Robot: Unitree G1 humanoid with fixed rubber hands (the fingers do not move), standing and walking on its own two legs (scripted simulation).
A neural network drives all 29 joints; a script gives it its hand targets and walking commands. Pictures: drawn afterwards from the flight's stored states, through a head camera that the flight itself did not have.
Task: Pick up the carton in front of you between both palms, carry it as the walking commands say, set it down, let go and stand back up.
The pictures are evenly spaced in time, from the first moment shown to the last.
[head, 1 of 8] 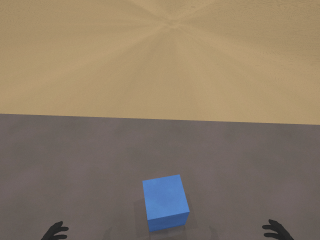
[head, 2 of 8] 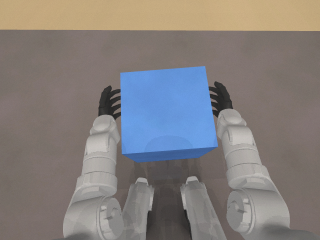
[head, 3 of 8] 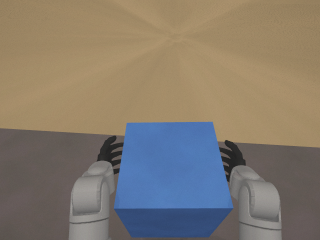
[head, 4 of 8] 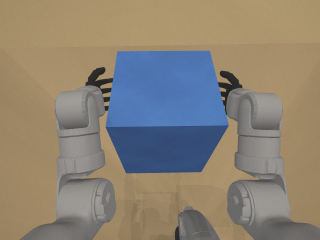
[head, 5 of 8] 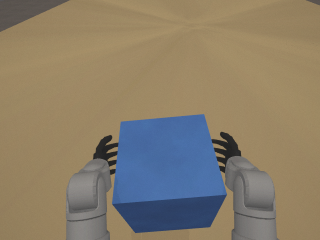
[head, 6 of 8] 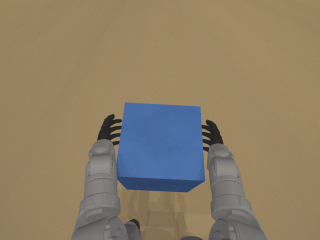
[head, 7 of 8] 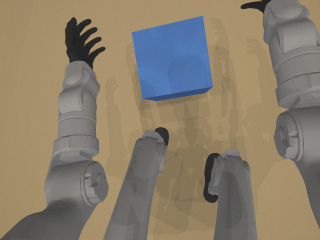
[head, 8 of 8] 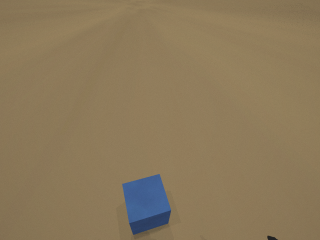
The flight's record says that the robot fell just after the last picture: no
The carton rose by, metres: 1.17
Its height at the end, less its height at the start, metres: +0.44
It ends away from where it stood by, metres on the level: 5.39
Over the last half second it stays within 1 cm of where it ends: yes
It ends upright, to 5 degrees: yes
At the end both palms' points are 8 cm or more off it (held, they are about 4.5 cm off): yes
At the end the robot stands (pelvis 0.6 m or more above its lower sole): yes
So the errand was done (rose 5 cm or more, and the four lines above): yes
